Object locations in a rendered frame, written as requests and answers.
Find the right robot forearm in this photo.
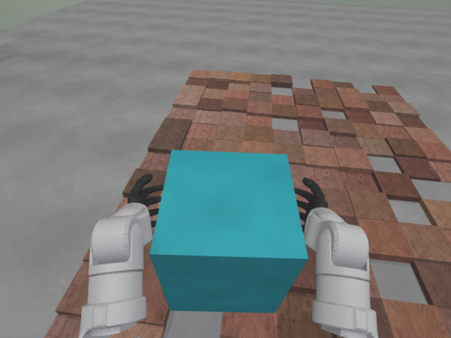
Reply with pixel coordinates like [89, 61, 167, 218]
[304, 207, 378, 338]

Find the left robot forearm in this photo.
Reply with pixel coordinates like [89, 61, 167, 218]
[78, 203, 153, 338]

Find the carton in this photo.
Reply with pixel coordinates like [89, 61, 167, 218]
[149, 150, 308, 313]

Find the robot left hand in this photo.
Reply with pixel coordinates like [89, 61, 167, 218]
[128, 174, 164, 228]

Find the robot right hand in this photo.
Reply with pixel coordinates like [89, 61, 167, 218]
[294, 177, 328, 233]

